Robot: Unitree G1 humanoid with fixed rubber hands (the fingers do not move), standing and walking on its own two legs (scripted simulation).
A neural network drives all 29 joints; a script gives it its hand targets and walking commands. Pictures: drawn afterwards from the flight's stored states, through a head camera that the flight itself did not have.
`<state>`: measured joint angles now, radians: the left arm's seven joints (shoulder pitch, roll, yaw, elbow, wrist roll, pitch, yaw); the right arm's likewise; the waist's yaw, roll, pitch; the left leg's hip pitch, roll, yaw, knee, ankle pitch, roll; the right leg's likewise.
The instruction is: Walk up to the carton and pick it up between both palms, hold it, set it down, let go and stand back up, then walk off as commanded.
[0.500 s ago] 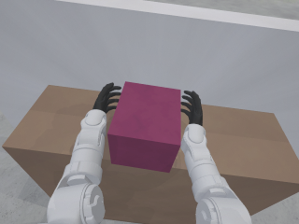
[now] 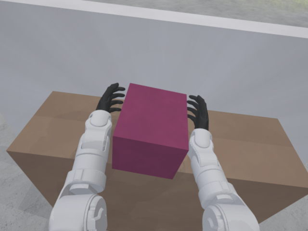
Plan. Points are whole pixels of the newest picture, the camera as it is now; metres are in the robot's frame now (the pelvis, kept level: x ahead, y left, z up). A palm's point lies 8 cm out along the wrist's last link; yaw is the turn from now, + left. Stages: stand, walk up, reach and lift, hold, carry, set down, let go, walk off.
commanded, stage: reach and lift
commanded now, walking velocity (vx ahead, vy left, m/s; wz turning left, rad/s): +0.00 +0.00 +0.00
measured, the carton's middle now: (150, 130) +0.37 -0.01 +0.08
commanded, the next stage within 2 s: hold in 1.74 s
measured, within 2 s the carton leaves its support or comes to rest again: neither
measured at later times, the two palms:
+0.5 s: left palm (97, 102) +0.37 +0.12 +0.18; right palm (202, 117) +0.35 -0.14 +0.15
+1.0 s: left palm (90, 101) +0.36 +0.13 +0.19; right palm (199, 109) +0.36 -0.13 +0.17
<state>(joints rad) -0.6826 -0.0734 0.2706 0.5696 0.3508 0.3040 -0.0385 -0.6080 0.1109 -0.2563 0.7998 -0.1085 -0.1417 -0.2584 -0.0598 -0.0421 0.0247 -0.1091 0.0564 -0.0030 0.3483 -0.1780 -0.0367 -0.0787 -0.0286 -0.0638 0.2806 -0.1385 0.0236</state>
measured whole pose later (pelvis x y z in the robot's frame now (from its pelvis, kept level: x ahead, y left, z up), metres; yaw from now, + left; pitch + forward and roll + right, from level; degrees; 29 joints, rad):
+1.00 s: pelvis -0.01 +0.00 +0.00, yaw +0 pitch -7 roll -1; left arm -0.68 -0.10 0.28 0.21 0.36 0.68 -0.01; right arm -0.69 0.10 -0.20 0.62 0.02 0.16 -0.20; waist -0.06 -0.04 0.02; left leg -0.06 0.06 0.00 0.35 -0.17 -0.03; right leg -0.03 -0.03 -0.06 0.28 -0.13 0.02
